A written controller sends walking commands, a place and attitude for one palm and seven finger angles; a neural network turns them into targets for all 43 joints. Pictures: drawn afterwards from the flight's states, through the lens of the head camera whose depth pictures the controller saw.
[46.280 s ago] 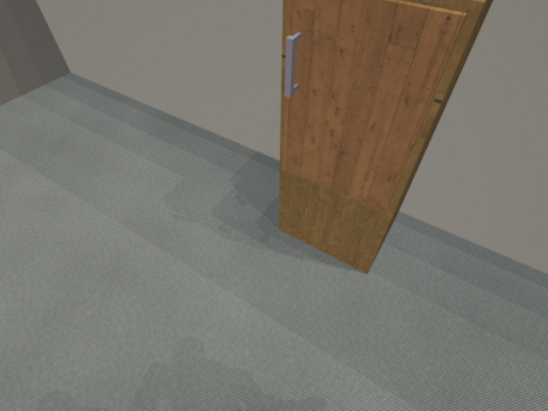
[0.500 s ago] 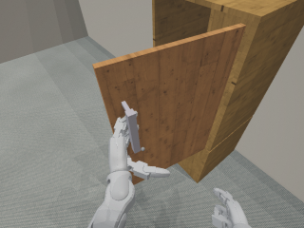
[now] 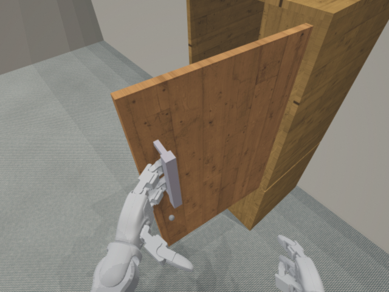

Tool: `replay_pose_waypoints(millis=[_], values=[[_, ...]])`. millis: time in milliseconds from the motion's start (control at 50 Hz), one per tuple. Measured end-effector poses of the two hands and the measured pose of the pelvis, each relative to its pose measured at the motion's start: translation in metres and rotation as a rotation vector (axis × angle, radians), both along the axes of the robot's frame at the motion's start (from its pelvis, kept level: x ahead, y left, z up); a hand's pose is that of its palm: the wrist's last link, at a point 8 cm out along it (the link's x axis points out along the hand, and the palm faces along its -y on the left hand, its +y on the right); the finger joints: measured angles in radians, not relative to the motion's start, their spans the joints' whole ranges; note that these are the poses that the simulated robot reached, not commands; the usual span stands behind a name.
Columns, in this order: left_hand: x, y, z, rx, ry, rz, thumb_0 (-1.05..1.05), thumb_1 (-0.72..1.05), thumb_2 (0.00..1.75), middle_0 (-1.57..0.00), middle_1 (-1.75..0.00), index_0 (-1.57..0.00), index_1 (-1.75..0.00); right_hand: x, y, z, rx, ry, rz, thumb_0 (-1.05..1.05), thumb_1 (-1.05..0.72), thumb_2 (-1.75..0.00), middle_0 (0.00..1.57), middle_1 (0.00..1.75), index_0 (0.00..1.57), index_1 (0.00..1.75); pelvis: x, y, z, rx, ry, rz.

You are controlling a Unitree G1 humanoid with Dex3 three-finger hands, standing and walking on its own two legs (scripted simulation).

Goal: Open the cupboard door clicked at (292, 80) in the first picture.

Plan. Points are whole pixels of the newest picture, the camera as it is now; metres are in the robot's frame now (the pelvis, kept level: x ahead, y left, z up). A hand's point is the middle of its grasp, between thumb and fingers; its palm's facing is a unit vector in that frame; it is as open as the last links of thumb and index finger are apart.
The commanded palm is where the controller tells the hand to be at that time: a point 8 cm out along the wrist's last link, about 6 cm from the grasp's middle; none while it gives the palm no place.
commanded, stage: slide the hand sideways off the handle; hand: left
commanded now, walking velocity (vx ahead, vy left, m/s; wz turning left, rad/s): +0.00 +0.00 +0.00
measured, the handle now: (167, 176) +0.31 +0.07 +0.10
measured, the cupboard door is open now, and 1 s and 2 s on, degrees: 83 82 82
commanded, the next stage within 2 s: draw the hand back to the body in 0.64 s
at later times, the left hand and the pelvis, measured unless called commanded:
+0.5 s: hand (129, 237) +0.20 +0.12 +0.09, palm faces -0.07 -1.00 -0.04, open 16.1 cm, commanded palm +0.17 +0.18 +0.10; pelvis +0.01 +0.00 -0.01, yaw +1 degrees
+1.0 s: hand (100, 241) +0.18 +0.16 +0.11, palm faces -0.08 -1.00 -0.06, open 16.3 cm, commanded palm +0.15 +0.22 +0.12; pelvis +0.00 +0.02 -0.01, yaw +1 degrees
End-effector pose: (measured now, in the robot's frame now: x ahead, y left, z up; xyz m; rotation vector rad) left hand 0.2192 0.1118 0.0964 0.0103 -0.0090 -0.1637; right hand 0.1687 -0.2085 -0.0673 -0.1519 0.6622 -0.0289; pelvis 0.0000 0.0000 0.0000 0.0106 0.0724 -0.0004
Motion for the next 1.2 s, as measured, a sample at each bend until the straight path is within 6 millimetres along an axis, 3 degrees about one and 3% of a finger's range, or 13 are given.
replay_pose_waypoints(millis=[260,400,560,780,1200], values=[[-0.024,0.033,-0.004,0.016,0.027,0.057,-0.02,-0.5,0.3,-0.22,-0.33,-0.22,-0.33,0.013,-0.008,0.001,-0.02,-0.037,-0.006,0.02,-0.9,-0.9,0.2,0.3,0.2,0.3,0.01,-0.001,-0.006,-0.009,0.029,0.008],[-0.032,0.046,-0.005,0.024,0.022,0.052,-0.02,-0.5,0.3,-0.21,-0.33,-0.21,-0.33,0.013,-0.011,-0.003,-0.032,-0.045,-0.014,0.02,-0.9,-0.9,0.2,0.3,0.2,0.3,0.01,-0.001,-0.01,-0.013,0.042,0.013],[-0.043,0.075,-0.007,0.028,0.033,0.108,-0.02,-0.5,0.3,-0.17,-0.31,-0.18,-0.31,0.01,-0.01,-0.003,-0.039,-0.053,-0.029,0.02,-0.9,-0.9,0.2,0.3,0.2,0.3,0.009,0.002,-0.012,-0.021,0.046,0.018],[-0.051,0.086,-0.011,0.009,0.025,0.074,-0.02,-0.5,0.3,-0.15,-0.3,-0.16,-0.3,0.011,0.0,0.001,-0.055,-0.095,-0.021,0.02,-0.9,-0.9,0.2,0.3,0.2,0.3,0.002,0.012,-0.016,-0.035,0.044,0.023],[-0.06,0.125,0.031,0.067,-0.018,0.111,-0.02,-0.49,0.31,-0.15,-0.3,-0.15,-0.3,0.013,0.024,0.019,-0.035,-0.148,0.0,0.02,-0.9,-0.9,0.2,0.3,0.2,0.3,0.004,0.026,-0.003,-0.046,-0.015,0.023]])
